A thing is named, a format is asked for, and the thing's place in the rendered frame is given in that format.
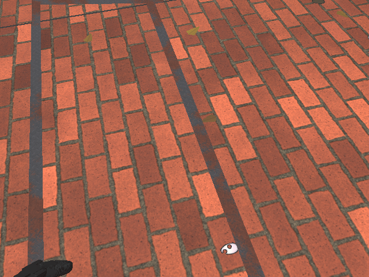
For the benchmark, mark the left robot hand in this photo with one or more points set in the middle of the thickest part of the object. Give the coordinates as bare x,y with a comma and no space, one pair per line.
46,269

